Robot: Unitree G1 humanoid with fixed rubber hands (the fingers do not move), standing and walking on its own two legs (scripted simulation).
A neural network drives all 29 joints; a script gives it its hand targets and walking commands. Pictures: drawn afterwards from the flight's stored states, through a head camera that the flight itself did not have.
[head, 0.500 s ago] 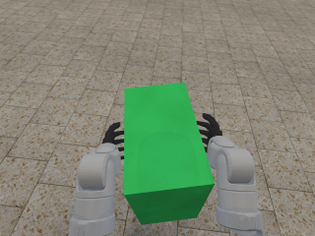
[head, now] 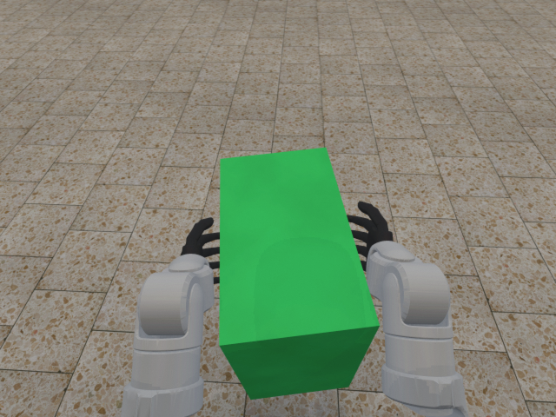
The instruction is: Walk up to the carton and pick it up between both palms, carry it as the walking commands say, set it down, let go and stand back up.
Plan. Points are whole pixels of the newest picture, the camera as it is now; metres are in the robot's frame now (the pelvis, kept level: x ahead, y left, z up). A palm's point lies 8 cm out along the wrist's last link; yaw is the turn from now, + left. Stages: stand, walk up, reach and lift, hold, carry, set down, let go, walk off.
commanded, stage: carry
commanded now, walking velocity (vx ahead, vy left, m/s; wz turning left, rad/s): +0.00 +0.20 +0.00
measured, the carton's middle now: (287, 277) +0.31 -0.01 +0.02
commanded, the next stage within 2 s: none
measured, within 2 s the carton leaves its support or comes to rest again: neither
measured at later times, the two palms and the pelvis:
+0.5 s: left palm (142, 289) +0.26 +0.17 +0.09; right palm (340, 269) +0.27 -0.07 +0.11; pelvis -0.03 +0.06 +0.01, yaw -2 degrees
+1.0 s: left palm (163, 302) +0.25 +0.14 +0.09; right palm (364, 290) +0.24 -0.10 +0.10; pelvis -0.05 +0.04 +0.00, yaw -2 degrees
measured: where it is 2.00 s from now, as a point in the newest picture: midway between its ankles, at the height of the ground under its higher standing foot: outside the picture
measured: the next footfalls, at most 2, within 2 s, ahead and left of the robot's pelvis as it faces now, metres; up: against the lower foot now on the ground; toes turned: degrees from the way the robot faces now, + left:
left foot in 0.06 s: +0.06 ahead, +0.13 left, +0.00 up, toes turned +5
right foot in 0.56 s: -0.03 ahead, -0.08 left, +0.00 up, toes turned -9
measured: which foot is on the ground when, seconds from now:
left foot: up 0.00-0.04, down 0.06-1.00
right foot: down 0.00-0.06, up 0.08-0.54, down 0.56-1.00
